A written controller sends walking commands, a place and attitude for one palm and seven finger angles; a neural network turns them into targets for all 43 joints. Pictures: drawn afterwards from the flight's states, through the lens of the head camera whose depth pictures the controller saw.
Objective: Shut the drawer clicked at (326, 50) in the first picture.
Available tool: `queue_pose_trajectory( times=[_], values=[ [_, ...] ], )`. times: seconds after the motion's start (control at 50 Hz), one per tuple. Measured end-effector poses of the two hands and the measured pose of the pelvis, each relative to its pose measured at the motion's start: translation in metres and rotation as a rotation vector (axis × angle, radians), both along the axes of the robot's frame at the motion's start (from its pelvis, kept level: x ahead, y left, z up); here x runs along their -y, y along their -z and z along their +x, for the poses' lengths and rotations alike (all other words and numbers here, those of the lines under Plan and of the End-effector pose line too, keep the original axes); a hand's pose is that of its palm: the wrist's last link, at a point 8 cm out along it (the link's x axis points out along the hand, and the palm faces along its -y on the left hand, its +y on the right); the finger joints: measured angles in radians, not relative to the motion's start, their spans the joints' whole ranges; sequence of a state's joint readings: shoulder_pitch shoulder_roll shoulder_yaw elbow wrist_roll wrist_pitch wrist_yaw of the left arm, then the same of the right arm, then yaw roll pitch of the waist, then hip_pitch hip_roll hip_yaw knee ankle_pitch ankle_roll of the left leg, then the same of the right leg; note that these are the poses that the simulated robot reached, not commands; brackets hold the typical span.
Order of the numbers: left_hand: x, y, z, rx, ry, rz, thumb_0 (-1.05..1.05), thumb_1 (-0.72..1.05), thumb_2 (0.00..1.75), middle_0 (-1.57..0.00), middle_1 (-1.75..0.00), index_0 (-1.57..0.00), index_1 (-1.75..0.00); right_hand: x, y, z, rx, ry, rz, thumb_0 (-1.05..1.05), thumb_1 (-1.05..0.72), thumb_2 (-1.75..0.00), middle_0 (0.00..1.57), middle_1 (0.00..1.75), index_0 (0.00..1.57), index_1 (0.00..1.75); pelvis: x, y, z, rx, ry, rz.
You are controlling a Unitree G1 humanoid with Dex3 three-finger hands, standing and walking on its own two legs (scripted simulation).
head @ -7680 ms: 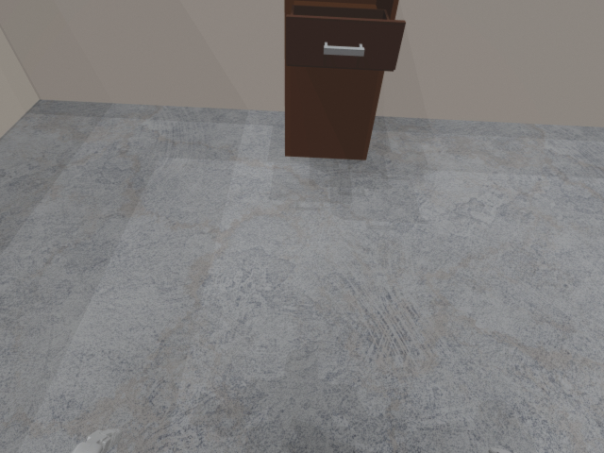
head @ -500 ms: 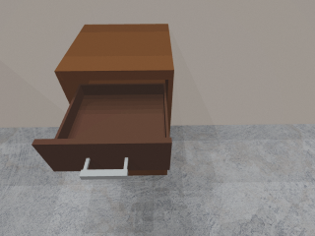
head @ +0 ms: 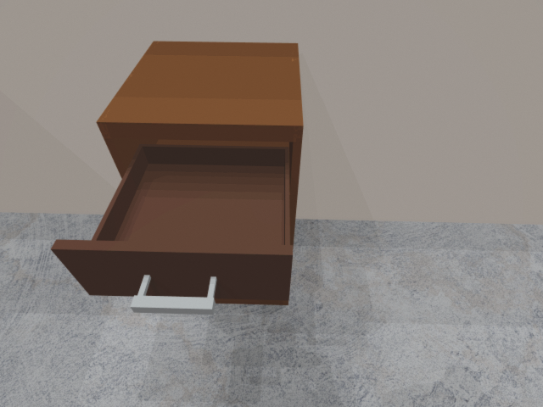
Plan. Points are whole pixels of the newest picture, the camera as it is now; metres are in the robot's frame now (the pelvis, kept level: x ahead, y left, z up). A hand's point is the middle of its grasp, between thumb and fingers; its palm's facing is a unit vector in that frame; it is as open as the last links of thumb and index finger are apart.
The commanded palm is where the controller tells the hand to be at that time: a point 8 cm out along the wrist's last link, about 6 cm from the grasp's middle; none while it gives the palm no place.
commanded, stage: come to a stop and stand still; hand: left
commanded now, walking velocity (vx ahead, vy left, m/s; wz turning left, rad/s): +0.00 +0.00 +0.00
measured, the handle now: (176, 293) +0.31 +0.19 -0.05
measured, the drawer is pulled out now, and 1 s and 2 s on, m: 0.30 0.30 0.30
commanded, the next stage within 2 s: look again from close up in 0.18 s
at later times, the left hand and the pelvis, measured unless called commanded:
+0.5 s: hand out of the picture -0.01 +0.17 -0.17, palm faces +0.04 -0.98 -0.19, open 7.4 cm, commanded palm none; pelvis -0.01 +0.00 +0.00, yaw +0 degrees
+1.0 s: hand out of the picture +0.08 +0.22 -0.09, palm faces +0.24 -0.94 -0.24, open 7.1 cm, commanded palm +0.07 +0.22 -0.06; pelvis -0.01 +0.02 -0.01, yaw +2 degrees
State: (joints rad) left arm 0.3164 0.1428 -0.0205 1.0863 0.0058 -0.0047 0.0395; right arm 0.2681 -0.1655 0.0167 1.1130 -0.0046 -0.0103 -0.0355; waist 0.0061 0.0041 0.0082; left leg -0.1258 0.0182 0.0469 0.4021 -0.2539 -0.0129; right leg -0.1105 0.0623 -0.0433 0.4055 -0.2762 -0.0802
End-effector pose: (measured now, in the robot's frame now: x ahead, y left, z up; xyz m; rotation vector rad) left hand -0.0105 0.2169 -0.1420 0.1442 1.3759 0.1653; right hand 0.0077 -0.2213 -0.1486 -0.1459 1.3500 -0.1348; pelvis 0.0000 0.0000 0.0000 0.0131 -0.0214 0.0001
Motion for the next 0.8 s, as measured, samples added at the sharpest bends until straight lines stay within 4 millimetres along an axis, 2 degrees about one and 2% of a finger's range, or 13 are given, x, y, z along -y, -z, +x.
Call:
queue_pose_trajectory(
  times=[0.46,0.6,0.8],
  values=[
    [0.002,0.0,-0.008,-0.008,-0.005,-0.006,0.01,0.91,0.9,-0.2,-0.3,-0.2,-0.29,-0.013,0.001,-0.042,-0.092,0.024,0.03,0.0,-0.91,-0.9,0.2,0.3,0.19,0.3,0.001,-0.001,-0.006,-0.004,-0.003,-0.003],
    [0.001,0.002,-0.011,-0.015,-0.008,-0.016,0.01,0.91,0.9,-0.2,-0.3,-0.2,-0.29,-0.016,0.0,-0.044,-0.093,0.026,0.024,0.0,-0.91,-0.9,0.2,0.3,0.19,0.3,-0.002,-0.001,-0.006,-0.006,-0.003,-0.005],
    [0.0,0.004,-0.015,-0.02,-0.013,-0.03,0.01,0.91,0.9,-0.2,-0.3,-0.2,-0.29,-0.022,-0.001,-0.037,-0.071,0.021,0.02,0.0,-0.91,-0.9,0.2,0.3,0.19,0.3,-0.008,-0.001,-0.006,-0.005,-0.003,-0.007]
  ],
)
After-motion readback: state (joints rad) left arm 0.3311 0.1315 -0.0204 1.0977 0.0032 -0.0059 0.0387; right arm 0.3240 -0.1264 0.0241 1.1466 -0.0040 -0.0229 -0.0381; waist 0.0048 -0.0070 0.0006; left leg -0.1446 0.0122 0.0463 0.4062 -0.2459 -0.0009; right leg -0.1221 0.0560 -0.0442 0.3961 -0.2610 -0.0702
